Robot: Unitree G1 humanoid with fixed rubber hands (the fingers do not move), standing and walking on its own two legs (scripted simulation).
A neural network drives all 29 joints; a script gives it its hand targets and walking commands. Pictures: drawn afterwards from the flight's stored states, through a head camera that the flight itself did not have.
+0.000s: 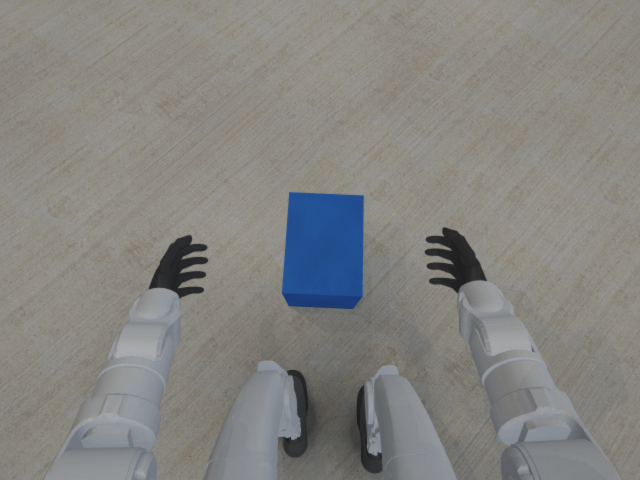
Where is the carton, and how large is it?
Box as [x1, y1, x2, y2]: [282, 192, 363, 308]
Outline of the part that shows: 289,192 282,293 288,305 353,308 362,296 363,195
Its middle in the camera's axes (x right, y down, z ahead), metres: +0.01 +0.04 +1.01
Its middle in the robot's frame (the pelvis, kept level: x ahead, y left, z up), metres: +0.51 -0.01 -0.58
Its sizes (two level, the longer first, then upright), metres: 0.246 0.181 0.230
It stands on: the floor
